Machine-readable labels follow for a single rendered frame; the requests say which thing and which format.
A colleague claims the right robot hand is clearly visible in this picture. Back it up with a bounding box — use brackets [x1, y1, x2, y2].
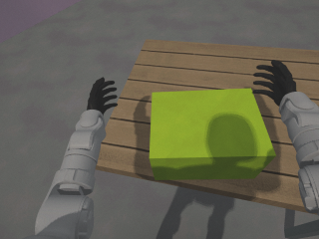
[253, 60, 297, 106]

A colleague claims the carton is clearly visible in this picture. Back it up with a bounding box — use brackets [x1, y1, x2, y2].
[149, 88, 276, 180]

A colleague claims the right robot upper arm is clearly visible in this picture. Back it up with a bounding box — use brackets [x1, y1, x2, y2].
[297, 164, 319, 216]

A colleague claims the table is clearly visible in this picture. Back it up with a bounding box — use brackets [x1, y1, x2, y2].
[95, 39, 319, 239]

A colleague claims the left robot hand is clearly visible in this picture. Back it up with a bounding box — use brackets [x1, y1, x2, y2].
[87, 77, 118, 115]

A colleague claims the left robot forearm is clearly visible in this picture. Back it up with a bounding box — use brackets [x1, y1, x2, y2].
[35, 110, 107, 234]

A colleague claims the left robot upper arm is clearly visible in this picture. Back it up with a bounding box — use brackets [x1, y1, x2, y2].
[22, 194, 95, 239]

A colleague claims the right robot forearm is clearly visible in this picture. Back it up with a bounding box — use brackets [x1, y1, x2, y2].
[278, 92, 319, 169]

